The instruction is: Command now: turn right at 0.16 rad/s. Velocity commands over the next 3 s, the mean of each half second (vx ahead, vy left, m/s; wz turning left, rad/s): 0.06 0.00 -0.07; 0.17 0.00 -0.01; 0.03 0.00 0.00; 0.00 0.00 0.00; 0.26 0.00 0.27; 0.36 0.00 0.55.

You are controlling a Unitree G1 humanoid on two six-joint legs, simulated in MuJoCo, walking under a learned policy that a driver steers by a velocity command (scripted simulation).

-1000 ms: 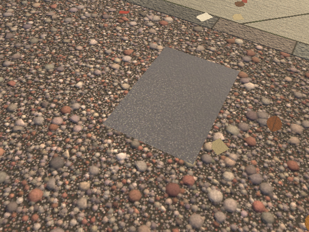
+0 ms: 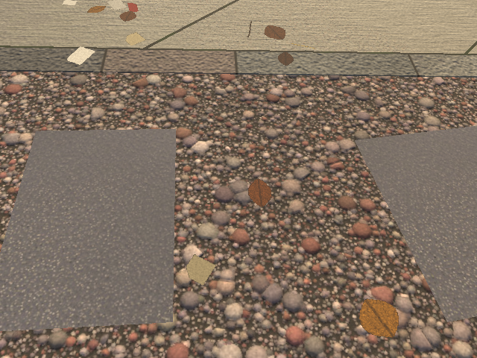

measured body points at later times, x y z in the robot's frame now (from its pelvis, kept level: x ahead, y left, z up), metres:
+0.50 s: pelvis +0.02 -0.02 -0.01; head +0.01 -0.01 +0.44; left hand +0.10 +0.25 -0.13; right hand +0.11 -0.30 -0.12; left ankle +0.01 +0.10 -0.73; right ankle -0.02 -0.15 -0.74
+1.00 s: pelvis +0.15 +0.00 -0.01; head +0.17 +0.00 +0.44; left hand +0.34 +0.24 -0.11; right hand +0.17 -0.27 -0.15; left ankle +0.04 +0.10 -0.74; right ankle +0.23 -0.11 -0.74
